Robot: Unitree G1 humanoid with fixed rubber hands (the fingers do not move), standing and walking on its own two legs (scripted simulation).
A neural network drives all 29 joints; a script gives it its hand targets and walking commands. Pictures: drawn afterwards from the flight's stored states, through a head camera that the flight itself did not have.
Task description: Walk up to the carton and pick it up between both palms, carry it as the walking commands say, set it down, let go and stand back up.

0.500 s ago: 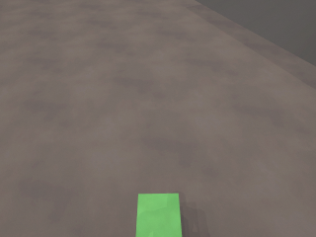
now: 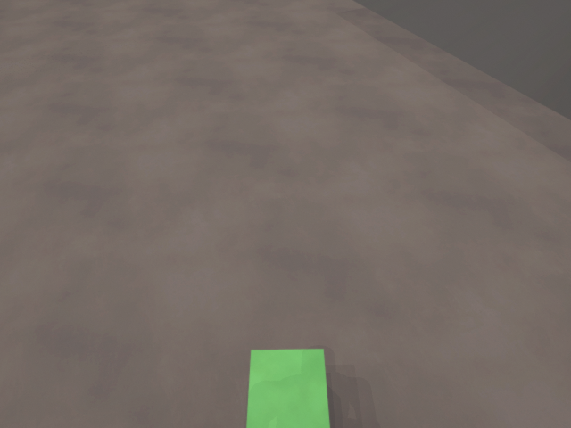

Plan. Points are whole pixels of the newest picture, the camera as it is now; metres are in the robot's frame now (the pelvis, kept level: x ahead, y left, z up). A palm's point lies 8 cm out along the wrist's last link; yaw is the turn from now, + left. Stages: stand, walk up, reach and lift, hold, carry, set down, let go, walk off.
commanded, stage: walk up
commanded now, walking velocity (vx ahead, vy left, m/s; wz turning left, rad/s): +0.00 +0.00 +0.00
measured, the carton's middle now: (288, 399) +0.34 +0.03 -0.65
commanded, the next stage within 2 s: stand in 1.54 s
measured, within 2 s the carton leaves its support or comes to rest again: neither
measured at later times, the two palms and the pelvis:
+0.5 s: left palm out of the picture -0.05 +0.23 -0.14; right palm out of the picture -0.03 -0.25 -0.15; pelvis -0.04 +0.00 -0.01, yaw +0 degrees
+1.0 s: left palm out of the picture -0.10 +0.21 -0.13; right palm out of the picture -0.04 -0.25 -0.15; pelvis -0.07 -0.01 +0.00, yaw -1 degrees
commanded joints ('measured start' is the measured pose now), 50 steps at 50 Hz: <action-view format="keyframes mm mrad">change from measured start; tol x16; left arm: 1 89 74 11 -4 0 -2 2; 45 224 92 26 -102 14 31 -21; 50 -8 154 13 -170 14 -4 -9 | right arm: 1 75 -73 -10 -6 0 -3 -2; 50 10 -107 -30 -167 -16 36 33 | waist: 1 -1 -12 56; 18 -3 66 -70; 24 -16 -126 134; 39 -12 195 -64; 44 79 96 26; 47 33 -283 137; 50 -14 -135 130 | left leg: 1 77 119 -116 -36 209 20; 10 64 127 -121 -18 262 23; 16 0 184 -127 145 624 69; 22 -167 104 -130 -5 -228 29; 33 -27 139 -149 -59 119 16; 36 -60 210 -177 47 517 68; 39 -129 386 -332 -76 450 236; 41 -186 327 -297 -214 -252 189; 42 -267 278 -254 -241 -340 127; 50 -114 8 -62 252 -98 -14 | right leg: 1 -134 -139 88 -76 269 -9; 15 -134 -134 57 161 507 -2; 19 -151 -78 47 229 186 -13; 23 -303 -218 286 -208 -298 -78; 30 -260 -152 149 -174 -64 -19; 36 -148 -103 36 191 326 6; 40 -219 -19 73 589 -258 15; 45 12 -92 89 -32 -77 -7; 47 -309 -349 426 -301 -287 -110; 50 -295 -247 270 -231 -42 -86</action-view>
